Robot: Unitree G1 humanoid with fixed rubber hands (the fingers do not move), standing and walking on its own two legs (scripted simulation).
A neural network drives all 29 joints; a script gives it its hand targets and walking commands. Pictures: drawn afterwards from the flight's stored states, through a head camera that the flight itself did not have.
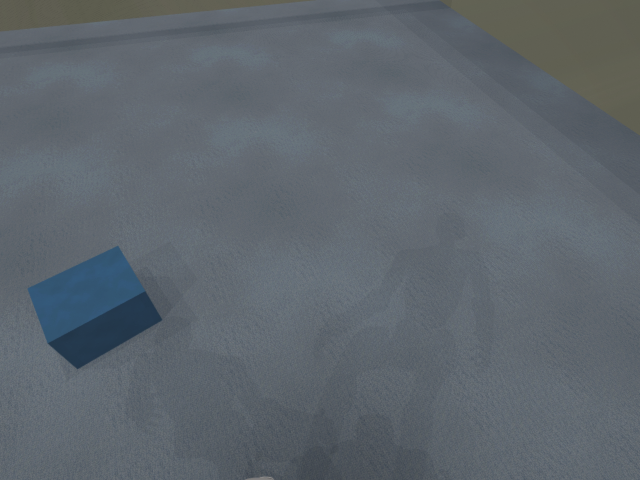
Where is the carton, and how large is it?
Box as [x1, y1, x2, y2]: [27, 246, 161, 368]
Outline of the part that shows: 118,246 27,288 47,342 77,368 161,320 161,318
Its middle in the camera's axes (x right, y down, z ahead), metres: -0.75 +0.21 +1.32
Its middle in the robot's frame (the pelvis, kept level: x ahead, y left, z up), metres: +0.75 +0.77 -0.68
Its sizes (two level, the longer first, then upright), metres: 0.294 0.243 0.188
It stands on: the floor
